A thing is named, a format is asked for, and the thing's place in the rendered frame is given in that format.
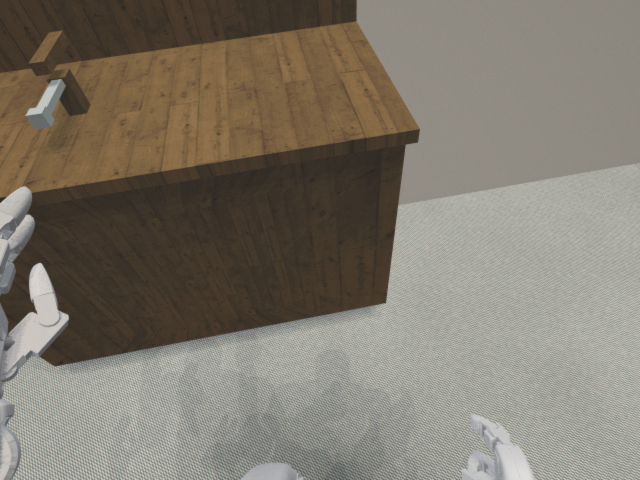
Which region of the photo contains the tap lever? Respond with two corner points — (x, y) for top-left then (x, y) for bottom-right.
(25, 79), (66, 130)

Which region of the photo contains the robot left hand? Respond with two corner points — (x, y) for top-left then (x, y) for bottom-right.
(0, 186), (69, 399)

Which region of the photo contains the counter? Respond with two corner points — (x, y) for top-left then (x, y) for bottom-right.
(0, 0), (420, 366)

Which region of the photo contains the robot right hand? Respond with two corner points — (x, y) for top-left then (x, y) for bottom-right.
(462, 414), (535, 480)

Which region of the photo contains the robot left forearm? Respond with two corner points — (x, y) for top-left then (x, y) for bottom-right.
(0, 399), (21, 480)

